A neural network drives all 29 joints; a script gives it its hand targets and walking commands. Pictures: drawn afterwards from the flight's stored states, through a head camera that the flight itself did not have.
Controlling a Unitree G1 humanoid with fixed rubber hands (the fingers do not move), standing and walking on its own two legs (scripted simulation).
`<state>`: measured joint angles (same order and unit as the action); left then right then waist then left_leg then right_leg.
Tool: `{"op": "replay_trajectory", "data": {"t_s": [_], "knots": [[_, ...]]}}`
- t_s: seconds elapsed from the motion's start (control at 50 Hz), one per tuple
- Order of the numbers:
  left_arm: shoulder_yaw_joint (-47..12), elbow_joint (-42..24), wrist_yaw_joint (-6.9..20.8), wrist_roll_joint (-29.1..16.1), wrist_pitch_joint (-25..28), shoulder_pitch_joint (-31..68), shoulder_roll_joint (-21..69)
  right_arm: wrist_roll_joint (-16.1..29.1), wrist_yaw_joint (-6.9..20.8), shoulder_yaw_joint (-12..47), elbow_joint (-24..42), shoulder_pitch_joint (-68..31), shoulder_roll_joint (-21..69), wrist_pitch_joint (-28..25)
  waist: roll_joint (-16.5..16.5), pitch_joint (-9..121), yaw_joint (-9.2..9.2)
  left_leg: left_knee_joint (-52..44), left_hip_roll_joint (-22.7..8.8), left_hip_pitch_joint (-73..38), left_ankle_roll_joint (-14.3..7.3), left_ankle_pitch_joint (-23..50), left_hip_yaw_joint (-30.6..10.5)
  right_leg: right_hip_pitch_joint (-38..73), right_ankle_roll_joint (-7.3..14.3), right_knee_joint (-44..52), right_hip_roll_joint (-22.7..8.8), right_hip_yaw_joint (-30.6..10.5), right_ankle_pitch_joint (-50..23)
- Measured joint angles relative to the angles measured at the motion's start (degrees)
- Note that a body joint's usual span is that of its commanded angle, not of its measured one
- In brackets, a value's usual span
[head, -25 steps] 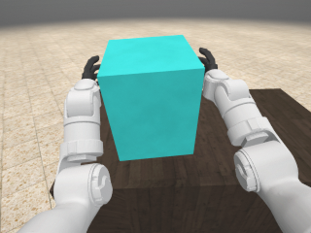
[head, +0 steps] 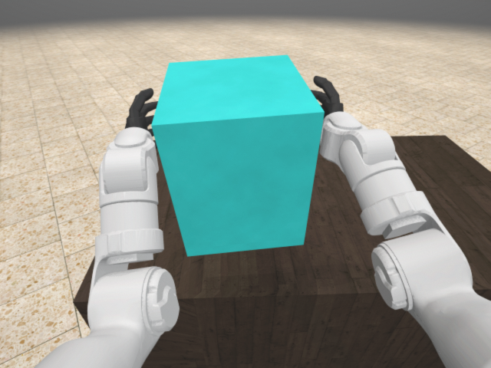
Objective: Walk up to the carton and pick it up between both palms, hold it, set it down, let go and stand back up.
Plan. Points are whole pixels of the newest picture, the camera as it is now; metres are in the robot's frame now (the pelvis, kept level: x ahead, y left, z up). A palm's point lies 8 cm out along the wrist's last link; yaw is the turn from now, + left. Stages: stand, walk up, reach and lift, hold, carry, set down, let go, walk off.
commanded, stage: hold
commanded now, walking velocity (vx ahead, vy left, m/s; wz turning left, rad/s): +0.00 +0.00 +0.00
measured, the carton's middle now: (237, 155) +0.39 +0.00 +0.22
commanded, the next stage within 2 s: set down in 1.46 s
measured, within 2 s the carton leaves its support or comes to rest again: neither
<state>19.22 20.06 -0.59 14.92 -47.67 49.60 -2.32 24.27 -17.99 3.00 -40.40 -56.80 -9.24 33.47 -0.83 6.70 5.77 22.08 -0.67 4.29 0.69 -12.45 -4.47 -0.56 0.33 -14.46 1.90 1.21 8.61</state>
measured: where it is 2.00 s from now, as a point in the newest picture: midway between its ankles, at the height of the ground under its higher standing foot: outside the picture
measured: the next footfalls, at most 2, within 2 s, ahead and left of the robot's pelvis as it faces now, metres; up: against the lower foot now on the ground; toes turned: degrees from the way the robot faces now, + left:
none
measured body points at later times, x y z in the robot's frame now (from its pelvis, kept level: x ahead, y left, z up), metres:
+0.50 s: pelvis -0.02 +0.00 +0.00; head -0.12 +0.01 +0.44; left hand +0.37 +0.14 +0.30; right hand +0.36 -0.15 +0.30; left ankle +0.00 +0.12 -0.75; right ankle +0.00 -0.12 -0.75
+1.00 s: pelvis -0.01 +0.00 +0.00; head -0.11 +0.02 +0.44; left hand +0.38 +0.14 +0.28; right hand +0.37 -0.15 +0.29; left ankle +0.00 +0.12 -0.75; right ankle +0.00 -0.12 -0.75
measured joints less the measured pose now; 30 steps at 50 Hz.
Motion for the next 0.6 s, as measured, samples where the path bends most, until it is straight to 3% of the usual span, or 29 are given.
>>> {"op": "replay_trajectory", "data": {"t_s": [0.08, 0.18, 0.44, 0.6], "knots": [[-1.6, -5.9, -0.1, -0.5, -1.0, -3.6, 0.3, 1.6, -1.3, 1.5, 5.5, 3.2, -0.3, 0.5, 0.4, 0.3, 0.97, 0.9, -0.1, -0.3, 0.1, -0.7, -0.1, 0.8, -0.1, 0.2, 0.2, 0.0, 0.1], [0.0, -6.1, 0.5, 1.4, -1.9, -3.8, 2.0, 1.2, -0.6, 0.2, 5.3, 4.0, 0.3, 1.4, 0.6, -0.1, 0.83, 0.3, 0.0, -2.2, -0.3, -0.6, 0.6, 2.0, -0.2, -0.3, 0.1, -0.8, 0.3], [2.5, 4.5, 0.6, 1.5, 0.6, 3.6, 0.0, -3.5, 1.4, -3.6, -3.2, -2.7, 1.2, 0.7, 1.0, 2.0, -1.61, -0.9, 0.0, 0.9, -0.2, 1.9, 1.7, -2.6, 0.0, -1.5, 0.1, -2.0, -1.3], [2.6, 10.3, 0.5, 0.6, 2.4, 6.3, -1.6, -4.7, 1.6, -4.2, -7.9, -5.6, 1.3, -0.1, 0.7, 3.4, -1.71, -1.2, 0.0, 2.4, 0.0, 2.5, 1.0, -3.9, 0.2, -1.1, 0.1, -1.4, -1.7]]}}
